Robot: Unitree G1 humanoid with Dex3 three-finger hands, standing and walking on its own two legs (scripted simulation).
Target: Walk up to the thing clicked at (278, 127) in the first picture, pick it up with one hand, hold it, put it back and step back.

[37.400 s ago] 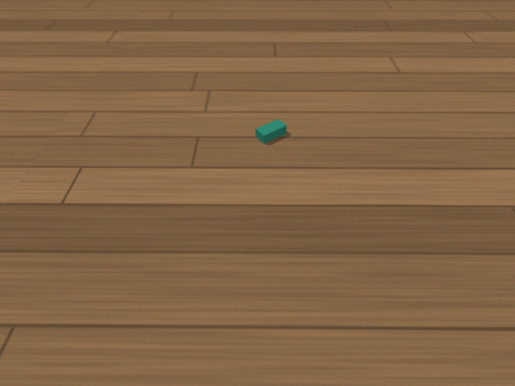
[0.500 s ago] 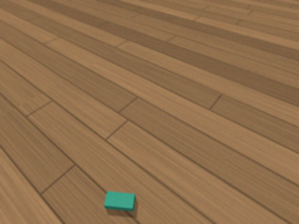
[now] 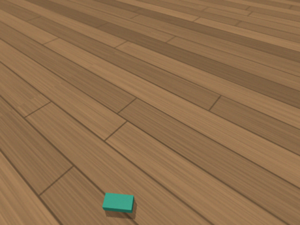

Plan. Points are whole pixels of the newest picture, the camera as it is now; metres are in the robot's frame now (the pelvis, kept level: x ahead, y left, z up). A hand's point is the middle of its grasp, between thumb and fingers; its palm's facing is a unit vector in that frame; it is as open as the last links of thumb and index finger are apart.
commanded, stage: stand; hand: left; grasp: from above
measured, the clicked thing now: (118, 202) +0.42 +0.21 -0.75
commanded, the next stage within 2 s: step back in 0.40 s
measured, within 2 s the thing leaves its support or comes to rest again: neither
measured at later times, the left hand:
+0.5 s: hand out of the picture +0.07 +0.25 -0.16, palm faces +0.00 -0.93 -0.36, open 7.4 cm
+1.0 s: hand out of the picture +0.02 +0.32 -0.18, palm faces -0.09 -0.92 -0.38, open 7.4 cm
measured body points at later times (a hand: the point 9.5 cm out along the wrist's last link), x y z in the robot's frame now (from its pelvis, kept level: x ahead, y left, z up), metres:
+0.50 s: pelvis -0.02 +0.00 -0.01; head +0.01 +0.00 +0.44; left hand +0.07 +0.30 -0.13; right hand +0.06 -0.31 -0.14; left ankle -0.01 +0.09 -0.75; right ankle -0.03 -0.09 -0.75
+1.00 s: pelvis -0.11 +0.06 -0.02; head -0.04 +0.08 +0.43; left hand +0.02 +0.37 -0.15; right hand -0.05 -0.26 -0.13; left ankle -0.09 +0.17 -0.75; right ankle -0.15 -0.08 -0.66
